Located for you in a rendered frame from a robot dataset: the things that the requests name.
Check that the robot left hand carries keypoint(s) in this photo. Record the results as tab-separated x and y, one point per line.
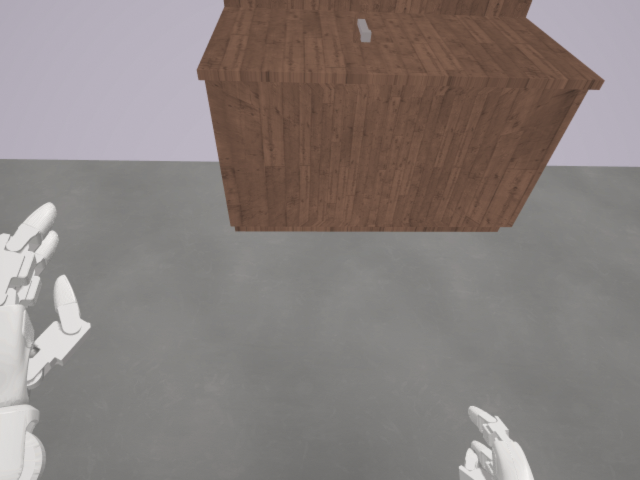
23	258

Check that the tap lever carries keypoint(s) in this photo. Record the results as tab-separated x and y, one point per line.
364	31

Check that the robot right hand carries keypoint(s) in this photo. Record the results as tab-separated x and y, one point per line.
506	461

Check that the counter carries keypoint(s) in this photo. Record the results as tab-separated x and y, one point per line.
443	122

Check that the left robot forearm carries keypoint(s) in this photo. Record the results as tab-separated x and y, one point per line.
22	454

